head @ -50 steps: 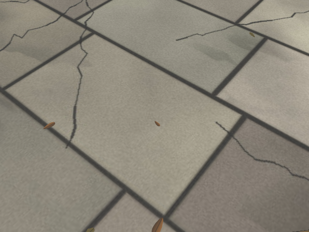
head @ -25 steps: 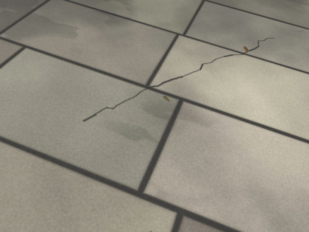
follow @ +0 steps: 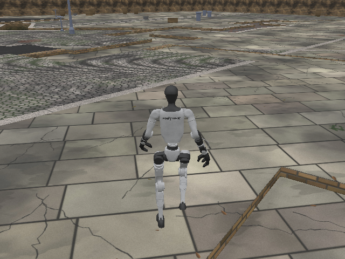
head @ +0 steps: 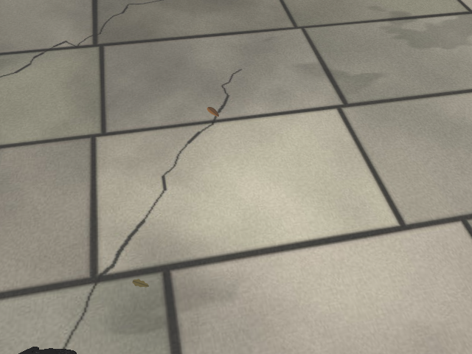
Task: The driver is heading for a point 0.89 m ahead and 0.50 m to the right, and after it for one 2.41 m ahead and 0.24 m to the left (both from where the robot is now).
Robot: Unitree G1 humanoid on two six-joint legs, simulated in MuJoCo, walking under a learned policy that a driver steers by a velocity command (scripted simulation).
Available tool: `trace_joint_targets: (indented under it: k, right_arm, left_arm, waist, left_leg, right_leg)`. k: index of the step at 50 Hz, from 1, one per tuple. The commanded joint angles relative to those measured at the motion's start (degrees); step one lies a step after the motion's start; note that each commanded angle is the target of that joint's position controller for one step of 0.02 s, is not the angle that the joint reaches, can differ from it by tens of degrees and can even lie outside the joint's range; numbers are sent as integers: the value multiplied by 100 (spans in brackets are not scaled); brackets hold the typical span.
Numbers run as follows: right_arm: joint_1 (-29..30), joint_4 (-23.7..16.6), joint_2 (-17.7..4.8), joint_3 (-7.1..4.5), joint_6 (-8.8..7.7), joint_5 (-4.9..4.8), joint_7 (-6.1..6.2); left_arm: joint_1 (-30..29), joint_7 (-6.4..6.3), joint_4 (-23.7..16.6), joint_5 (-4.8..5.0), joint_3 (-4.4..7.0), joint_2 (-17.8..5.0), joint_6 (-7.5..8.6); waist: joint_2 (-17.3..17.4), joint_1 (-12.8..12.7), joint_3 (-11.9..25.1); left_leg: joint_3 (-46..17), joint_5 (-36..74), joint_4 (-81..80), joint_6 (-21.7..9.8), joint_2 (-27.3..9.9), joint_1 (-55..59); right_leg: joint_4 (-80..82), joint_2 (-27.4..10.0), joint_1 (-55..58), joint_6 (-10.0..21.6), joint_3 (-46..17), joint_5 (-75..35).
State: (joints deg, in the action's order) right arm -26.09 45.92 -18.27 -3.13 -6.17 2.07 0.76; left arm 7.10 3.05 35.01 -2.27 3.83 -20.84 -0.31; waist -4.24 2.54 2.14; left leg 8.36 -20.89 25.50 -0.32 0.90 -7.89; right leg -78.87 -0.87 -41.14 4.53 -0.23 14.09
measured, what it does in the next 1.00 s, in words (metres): walks ahead, turning right: right foot, then left foot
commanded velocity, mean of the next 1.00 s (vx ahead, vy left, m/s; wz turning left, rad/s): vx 1.00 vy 0.00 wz -0.86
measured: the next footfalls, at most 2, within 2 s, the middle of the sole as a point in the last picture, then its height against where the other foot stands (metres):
right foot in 0.22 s outside the picture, level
left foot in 0.58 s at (216, 253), level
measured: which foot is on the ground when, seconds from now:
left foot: down 0.00-0.22, up 0.24-0.56, down 0.58-1.00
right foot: up 0.00-0.20, down 0.22-0.58, up 0.60-1.00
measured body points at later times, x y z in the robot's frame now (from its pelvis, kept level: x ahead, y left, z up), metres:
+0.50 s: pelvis +0.48 -0.02 +0.00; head +0.51 -0.01 +0.45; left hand +0.61 +0.24 -0.13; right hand +0.59 -0.32 -0.04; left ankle +0.73 +0.09 -0.68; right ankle +0.34 -0.03 -0.73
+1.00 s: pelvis +0.86 -0.22 -0.02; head +0.88 -0.25 +0.43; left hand +1.21 -0.33 -0.05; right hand +0.59 -0.30 -0.15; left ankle +0.80 +0.06 -0.72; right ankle +0.92 -0.38 -0.72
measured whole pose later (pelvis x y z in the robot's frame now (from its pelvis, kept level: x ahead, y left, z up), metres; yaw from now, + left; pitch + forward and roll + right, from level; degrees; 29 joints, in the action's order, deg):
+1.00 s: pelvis +0.86 -0.22 -0.02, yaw -51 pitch +3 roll +1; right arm -33.7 53.5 -15.4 -1.4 -4.3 1.5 0.1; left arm -4.4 4.3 30.7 -2.6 -0.5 -16.1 1.9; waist -0.2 5.6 -1.0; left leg 12.9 -25.6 14.7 4.1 -4.1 13.9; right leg -37.9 3.6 -36.2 10.5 4.2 9.8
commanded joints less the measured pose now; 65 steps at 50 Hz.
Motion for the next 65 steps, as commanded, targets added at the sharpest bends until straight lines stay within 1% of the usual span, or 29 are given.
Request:
trace_joint_targets:
  k: [1, 6, 9, 10, 11, 12, 13, 14, 16, 18, 21, 26, 27, 29, 30, 31, 32, 34, 36, 41, 45, 49, 51, 52, 53, 55, 56, 60, 65]
  right_arm:
    - [404, -245, -182, 58, -215, -58, -65]
    - [-227, 86, -482, 18, -151, -50, 12]
    - [-155, -33, -1076, -130, -25, -98, 245]
    - [350, -186, -1167, -173, 34, -71, 232]
    - [783, -361, -1054, -221, 136, -68, 121]
    - [758, -727, -136, 17, 124, 103, 43]
    - [549, -1366, -399, 29, 25, -73, 35]
    - [1015, -1452, -558, 88, -108, -3, -6]
    - [1110, -1346, -522, 94, -61, 103, -5]
    - [892, -1324, -482, 117, 251, 223, 15]
    - [1656, -1706, -154, 270, 327, 110, -100]
    - [1979, -1541, -299, 217, 292, -142, -173]
    - [1717, -1467, -455, 141, 265, -139, -122]
    - [-281, -1048, -1017, -133, 189, -5, 62]
    - [-1159, -928, -1555, -257, 153, 219, 162]
    - [-359, -1025, -1757, -328, 176, 186, 105]
    - [436, -1198, -1077, -227, 228, 148, 84]
    - [416, -910, -479, -74, 281, 100, -6]
    - [359, -614, -382, -38, 189, 36, 8]
    - [451, -253, -414, -20, -97, -1, -125]
    - [3, 107, -525, -19, -57, -45, -121]
    - [-217, 296, -1232, -130, 112, -54, 9]
    - [22, 81, -1036, -96, 203, -71, 46]
    - [-350, -291, -146, 71, 169, -132, -110]
    - [16, -552, -607, 19, 101, -182, -107]
    - [698, -623, -416, 99, 41, -179, -100]
    - [819, -611, -315, 124, 98, -68, -116]
    - [1045, -707, -62, 186, 379, 99, -278]
    - [2149, -932, 54, 282, 328, -176, -448]
  left_arm:
    - [-476, 111, -765, -4, -184, 136, -38]
    - [-1211, 221, -760, 50, -310, 225, 23]
    - [254, 164, -371, -18, -135, -123, 71]
    - [1701, 47, 73, -10, 46, -413, 113]
    - [2392, -114, 441, 175, 246, -698, 167]
    - [1885, -222, 402, 248, 381, -1204, 89]
    - [1840, -243, 94, 78, 488, -1547, 9]
    - [1744, -322, 73, 125, 452, -1248, -16]
    - [1280, -386, 265, 118, 280, -661, 101]
    - [1055, -407, 260, 110, 158, -442, 320]
    - [610, -367, 226, 127, 193, -572, 497]
    - [1217, -250, 393, 191, 341, -789, 446]
    - [1304, -254, 415, 173, 363, -867, 423]
    - [989, -207, 354, 144, 324, -824, 477]
    - [792, -245, 4, 208, 75, 149, 562]
    - [1259, -257, -320, 347, -30, 172, 552]
    - [907, -296, -81, 154, -10, -130, 421]
    - [98, -119, -79, -32, 3, -145, 310]
    - [181, 60, -322, -28, -86, 120, 145]
    - [-426, 129, -720, -9, -203, 164, 69]
    - [-1211, 243, -801, 6, -313, 190, 157]
    - [16, 54, -371, -65, -174, -144, 226]
    - [2075, -154, 338, -94, 96, -666, 241]
    - [1599, -255, 231, -46, 219, -1235, 209]
    - [1720, -290, 98, -9, 273, -1234, 193]
    - [1503, -351, 508, 60, 177, -652, 318]
    - [1350, -338, 596, 47, 112, -424, 420]
    - [1435, -325, 868, 174, -26, -76, 620]
    - [1468, -201, 977, 226, -18, -198, 843]
  waist:
    - [900, -387, -590]
    - [769, -149, -857]
    - [1252, -1106, -53]
    - [1249, -1812, 402]
    - [554, -2031, 604]
    - [-576, -1208, 502]
    - [-331, -1039, 1925]
    - [522, -1074, 1333]
    - [1118, -318, -335]
    - [1068, 163, -737]
    - [661, 205, -890]
    - [206, -329, -317]
    - [206, -201, -99]
    - [685, 954, 994]
    - [2167, 1077, 1552]
    - [3376, 269, 1863]
    - [1958, 224, 904]
    - [724, 334, -157]
    - [1335, -2, -249]
    - [1011, -390, -723]
    - [603, -138, -1072]
    - [1277, -952, -6]
    - [888, -1779, 1197]
    - [-995, -773, 1688]
    - [-445, -1071, 2288]
    - [427, -707, 231]
    - [683, -453, -111]
    - [240, -39, -695]
    - [505, -265, -903]
  left_leg:
    - [-675, 2821, -1579, -130, -1385, -41]
    - [660, 6544, -1342, 326, -900, 391]
    - [504, 9211, 1067, 434, -1435, 346]
    - [336, 8640, 2716, 368, -1522, -398]
    - [443, 3967, 5236, 247, -678, -1402]
    - [203, -951, 7360, 178, 10, -3379]
    - [-1070, -934, 7991, 321, 7, -4501]
    - [-1402, -363, 7194, 240, -248, -4714]
    - [-1338, -318, 5990, 266, -606, -4203]
    - [-1448, -722, 5101, 481, -871, -3407]
    - [-1182, 622, 2884, 537, -1006, -1853]
    - [-1000, 2002, 996, 357, -411, -607]
    - [-951, 1564, 794, 326, -206, -285]
    - [-1059, 415, 899, 174, -428, 2005]
    - [-3343, -1939, 127, -11, -2184, 3126]
    - [-6348, -2671, -1286, -449, -2997, 2943]
    - [-5585, -3315, -1207, -560, -2705, 2138]
    - [-2966, -743, -821, -245, -1919, 896]
    - [-2675, -614, -1180, -341, -1894, 339]
    - [-1114, 1433, -1848, -463, -1656, -124]
    - [-28, 2927, -2517, -480, -1422, 38]
    - [318, 7852, -84, -467, -1700, 1087]
    - [243, 5338, 3488, -434, -1333, -648]
    - [-35, -595, 5707, -191, -305, -2810]
    - [-1116, -405, 6459, -329, -92, -3622]
    - [-1107, 297, 5696, -325, -610, -3871]
    - [-1180, 291, 5193, -294, -794, -3479]
    - [-1053, 203, 4038, -70, -1019, -3313]
    - [-510, 2918, 1775, -345, -580, -2321]
  right_leg:
    - [664, -327, -648, -25, -149, -669]
    - [3036, 422, 736, 400, 1357, -1188]
    - [3388, 917, 2690, 743, 1288, -686]
    - [3665, 821, 4189, 1030, 751, -813]
    - [4531, 476, 5321, 1356, 80, -1184]
    - [3672, -289, 6007, 1553, -1340, -2441]
    - [4933, -1253, 7189, 2737, -3743, -890]
    - [6104, -1366, 6402, 2499, -4531, 545]
    - [6598, -898, 4110, 1991, -3684, 345]
    - [6601, -616, 2443, 1931, -3169, -387]
    - [6843, 102, 687, 1515, -2193, -482]
    - [6073, 214, 1990, 903, -2217, -1321]
    - [5435, 195, 2371, 770, -2301, -1967]
    - [2506, 608, 1758, 404, -1787, -2404]
    - [352, 1090, 358, 310, -1249, 1324]
    - [-562, 957, -643, 305, -812, 1403]
    - [-824, 393, -922, 316, -613, 762]
    - [-185, -117, -600, 254, -484, 343]
    - [-137, -276, -584, 122, -509, 314]
    - [1313, -98, -549, 84, -662, -645]
    - [3365, 123, 561, 346, 445, -1131]
    - [3952, 849, 2482, 724, 768, -100]
    - [4385, 215, 5560, 889, -347, 522]
    - [5050, -1435, 6806, 1109, -3333, 1540]
    - [5912, -1790, 6996, 1514, -4772, 1629]
    - [6214, -1424, 5049, 1391, -3129, 208]
    - [6278, -1126, 4226, 1216, -2628, -297]
    - [7065, -780, 3058, 1208, -1811, -534]
    - [7909, -310, 2723, 526, 75, -2530]
Velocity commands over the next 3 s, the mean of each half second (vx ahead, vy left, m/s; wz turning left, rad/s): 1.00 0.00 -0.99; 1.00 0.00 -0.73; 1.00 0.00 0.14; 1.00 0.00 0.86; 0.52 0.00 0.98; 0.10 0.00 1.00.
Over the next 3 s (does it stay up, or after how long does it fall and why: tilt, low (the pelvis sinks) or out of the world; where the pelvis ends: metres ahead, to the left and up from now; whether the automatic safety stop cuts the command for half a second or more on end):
stays up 1.96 -1.13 0.01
